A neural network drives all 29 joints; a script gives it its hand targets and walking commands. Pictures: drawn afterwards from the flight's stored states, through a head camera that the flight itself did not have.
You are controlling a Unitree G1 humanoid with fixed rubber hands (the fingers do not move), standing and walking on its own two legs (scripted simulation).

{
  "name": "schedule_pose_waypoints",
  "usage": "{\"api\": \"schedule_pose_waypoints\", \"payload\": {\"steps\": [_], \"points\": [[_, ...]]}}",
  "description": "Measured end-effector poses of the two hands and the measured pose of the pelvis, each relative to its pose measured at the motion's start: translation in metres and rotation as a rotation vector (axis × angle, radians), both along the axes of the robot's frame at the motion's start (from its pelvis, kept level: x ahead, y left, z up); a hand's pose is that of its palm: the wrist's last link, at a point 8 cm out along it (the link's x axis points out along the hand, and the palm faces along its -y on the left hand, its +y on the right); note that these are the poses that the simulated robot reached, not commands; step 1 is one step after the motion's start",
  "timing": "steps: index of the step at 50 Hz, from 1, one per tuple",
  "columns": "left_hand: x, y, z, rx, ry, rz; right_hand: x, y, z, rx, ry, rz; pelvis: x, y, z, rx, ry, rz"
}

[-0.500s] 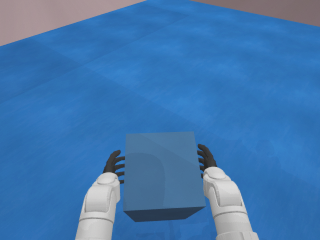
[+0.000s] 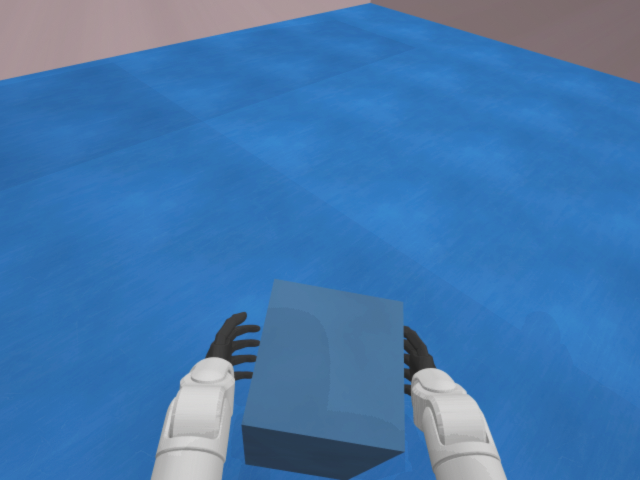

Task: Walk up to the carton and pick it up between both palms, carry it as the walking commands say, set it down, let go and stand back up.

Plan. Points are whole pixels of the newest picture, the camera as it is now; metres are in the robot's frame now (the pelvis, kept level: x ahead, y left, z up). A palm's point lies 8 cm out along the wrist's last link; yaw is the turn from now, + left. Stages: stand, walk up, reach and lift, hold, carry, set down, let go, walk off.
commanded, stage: set down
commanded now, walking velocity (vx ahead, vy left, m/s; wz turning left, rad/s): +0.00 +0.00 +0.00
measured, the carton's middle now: (314, 392) +0.27 +0.03 -0.06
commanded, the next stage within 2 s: none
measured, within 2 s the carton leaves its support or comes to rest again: neither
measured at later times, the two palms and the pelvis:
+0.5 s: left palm (228, 386) +0.26 +0.15 -0.06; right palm (408, 410) +0.25 -0.11 -0.06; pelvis -0.07 +0.04 -0.03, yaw -3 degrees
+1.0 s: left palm (254, 376) +0.33 +0.13 -0.15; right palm (403, 393) +0.32 -0.13 -0.15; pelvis -0.03 -0.01 -0.08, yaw -6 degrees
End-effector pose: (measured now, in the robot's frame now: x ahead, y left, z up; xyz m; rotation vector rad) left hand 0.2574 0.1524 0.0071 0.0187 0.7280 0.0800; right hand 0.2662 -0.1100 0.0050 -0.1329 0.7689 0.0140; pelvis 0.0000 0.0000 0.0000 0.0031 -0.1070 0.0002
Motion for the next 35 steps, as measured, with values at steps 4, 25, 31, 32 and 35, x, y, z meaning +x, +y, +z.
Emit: {"api": "schedule_pose_waypoints", "payload": {"steps": [4, 25, 31, 32, 35], "points": [[-0.012, 0.02, -0.016, -0.016, 0.017, 0.06, 0.0, 0.023, -0.015, -0.006, 0.016, 0.023, -0.016, 0.009, -0.008, -0.014, -0.007, 0.016], [0.007, -0.003, -0.067, -0.066, 0.056, 0.047, -0.014, 0.004, -0.064, 0.049, 0.06, -0.205, -0.066, 0.037, -0.032, -0.007, 0.07, -0.058], [0.032, 0.004, -0.073, -0.076, -0.079, 0.092, 0.029, 0.012, -0.06, 0.016, -0.079, -0.13, -0.079, 0.026, -0.045, -0.02, 0.163, -0.058], [0.038, 0.004, -0.073, -0.076, -0.104, 0.096, 0.037, 0.012, -0.059, 0.019, -0.104, -0.124, -0.08, 0.024, -0.049, -0.023, 0.18, -0.054], [0.051, 0.0, -0.078, -0.07, -0.13, 0.093, 0.05, 0.007, -0.066, 0.028, -0.129, -0.124, -0.081, 0.016, -0.057, -0.026, 0.222, -0.048]]}}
